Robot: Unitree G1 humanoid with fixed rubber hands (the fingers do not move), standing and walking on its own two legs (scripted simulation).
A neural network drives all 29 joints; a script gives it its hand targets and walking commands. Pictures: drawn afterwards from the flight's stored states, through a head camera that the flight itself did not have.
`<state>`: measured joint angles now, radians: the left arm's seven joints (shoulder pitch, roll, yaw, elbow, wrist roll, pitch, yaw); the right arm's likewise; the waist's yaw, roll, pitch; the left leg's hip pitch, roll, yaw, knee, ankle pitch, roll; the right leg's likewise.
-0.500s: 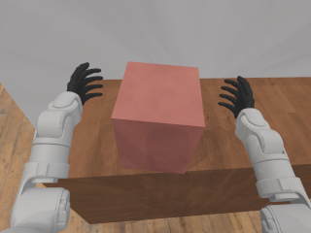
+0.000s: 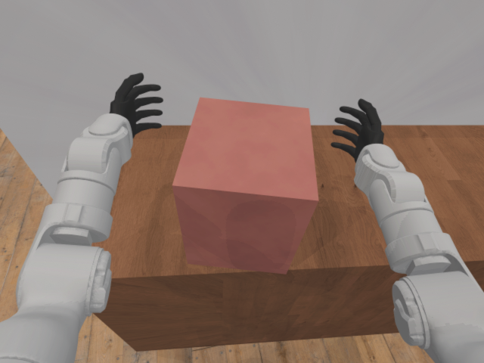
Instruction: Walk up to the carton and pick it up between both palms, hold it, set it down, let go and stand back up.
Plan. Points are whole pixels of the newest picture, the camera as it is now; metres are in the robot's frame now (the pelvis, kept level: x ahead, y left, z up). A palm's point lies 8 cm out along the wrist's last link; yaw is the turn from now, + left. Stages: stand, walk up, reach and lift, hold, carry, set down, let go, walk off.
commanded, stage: reach and lift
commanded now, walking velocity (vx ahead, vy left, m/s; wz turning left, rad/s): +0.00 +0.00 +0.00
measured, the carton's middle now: (245, 190) +0.42 +0.00 +0.03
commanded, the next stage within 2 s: none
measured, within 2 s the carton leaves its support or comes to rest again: neither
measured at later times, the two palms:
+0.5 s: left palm (143, 176) +0.43 +0.18 +0.06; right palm (337, 190) +0.39 -0.17 +0.06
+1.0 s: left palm (162, 175) +0.44 +0.15 +0.06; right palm (325, 192) +0.39 -0.15 +0.05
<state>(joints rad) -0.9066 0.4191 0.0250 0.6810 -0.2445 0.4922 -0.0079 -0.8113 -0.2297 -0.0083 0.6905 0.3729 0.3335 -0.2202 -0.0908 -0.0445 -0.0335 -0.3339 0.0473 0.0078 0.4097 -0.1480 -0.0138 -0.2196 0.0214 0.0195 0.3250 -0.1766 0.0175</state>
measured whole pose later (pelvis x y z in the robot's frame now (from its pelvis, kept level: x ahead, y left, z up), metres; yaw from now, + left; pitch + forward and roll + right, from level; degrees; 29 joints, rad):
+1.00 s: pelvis -0.01 +0.01 -0.01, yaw -1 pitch +14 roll -3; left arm -0.86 0.18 0.03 1.11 -0.12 -0.09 0.05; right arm -0.75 -0.04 -0.09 1.00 0.14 -0.08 -0.22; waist -0.07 -0.02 -0.15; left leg -0.61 0.05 0.01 0.53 -0.17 0.00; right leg -0.49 0.03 0.02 0.44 -0.20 0.03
